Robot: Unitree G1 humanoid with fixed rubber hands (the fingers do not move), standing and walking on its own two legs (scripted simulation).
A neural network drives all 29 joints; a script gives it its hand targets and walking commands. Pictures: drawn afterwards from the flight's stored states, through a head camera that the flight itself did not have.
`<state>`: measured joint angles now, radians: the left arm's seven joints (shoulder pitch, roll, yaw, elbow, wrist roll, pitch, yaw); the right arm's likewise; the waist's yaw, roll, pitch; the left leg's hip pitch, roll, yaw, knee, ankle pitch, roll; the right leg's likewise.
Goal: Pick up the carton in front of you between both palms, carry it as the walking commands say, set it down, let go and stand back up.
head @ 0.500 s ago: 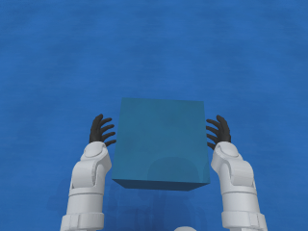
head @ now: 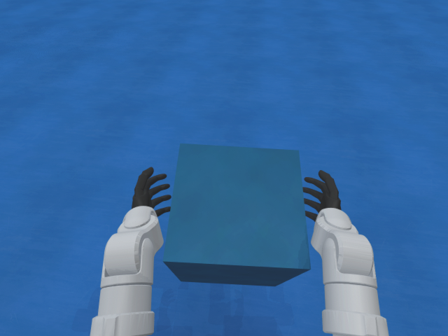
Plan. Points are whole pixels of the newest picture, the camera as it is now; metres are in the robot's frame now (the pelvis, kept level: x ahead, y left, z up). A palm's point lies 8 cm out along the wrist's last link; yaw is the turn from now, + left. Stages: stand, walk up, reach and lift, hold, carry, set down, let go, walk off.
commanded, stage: carry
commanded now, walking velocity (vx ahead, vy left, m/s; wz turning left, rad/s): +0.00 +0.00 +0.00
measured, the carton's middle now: (233, 223) +0.35 +0.01 +0.01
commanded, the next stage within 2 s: none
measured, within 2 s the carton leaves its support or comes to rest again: neither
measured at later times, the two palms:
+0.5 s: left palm (148, 224) +0.28 +0.15 +0.09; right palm (339, 230) +0.29 -0.16 +0.09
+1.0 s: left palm (145, 240) +0.25 +0.14 +0.11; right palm (353, 247) +0.25 -0.17 +0.11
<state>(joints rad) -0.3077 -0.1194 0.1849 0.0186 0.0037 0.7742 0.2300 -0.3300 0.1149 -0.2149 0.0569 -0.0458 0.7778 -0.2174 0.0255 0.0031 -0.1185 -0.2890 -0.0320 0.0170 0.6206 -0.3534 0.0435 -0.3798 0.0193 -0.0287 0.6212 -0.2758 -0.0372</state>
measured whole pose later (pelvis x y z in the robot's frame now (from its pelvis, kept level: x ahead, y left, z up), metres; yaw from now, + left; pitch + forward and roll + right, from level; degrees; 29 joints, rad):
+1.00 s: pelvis -0.08 -0.01 +0.00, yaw +0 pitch +1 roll +1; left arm -0.45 -0.16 0.29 0.05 0.09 0.98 0.20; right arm -0.47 0.13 -0.30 0.10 -0.09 0.99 -0.19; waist 0.00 -0.01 -0.09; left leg -0.29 -0.03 0.02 0.55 -0.28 0.03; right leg -0.38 0.02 -0.03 0.53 -0.18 -0.04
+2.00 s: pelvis -0.08 -0.01 +0.00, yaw +0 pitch +1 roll +0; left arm -0.48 -0.16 0.30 0.04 0.10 1.02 0.19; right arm -0.50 0.13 -0.31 0.08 -0.09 1.02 -0.18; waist 0.00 -0.01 -0.07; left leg -0.30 -0.03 0.02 0.56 -0.28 0.04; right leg -0.38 0.01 -0.03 0.53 -0.17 -0.03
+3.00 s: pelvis -0.04 -0.02 +0.00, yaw +0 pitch +3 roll +0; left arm -0.46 -0.14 0.32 0.07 0.08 1.00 0.20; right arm -0.48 0.15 -0.29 0.09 -0.10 1.03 -0.19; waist -0.02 0.02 -0.14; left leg -0.31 0.00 0.01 0.61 -0.36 0.03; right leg -0.39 0.02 -0.09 0.62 -0.36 -0.07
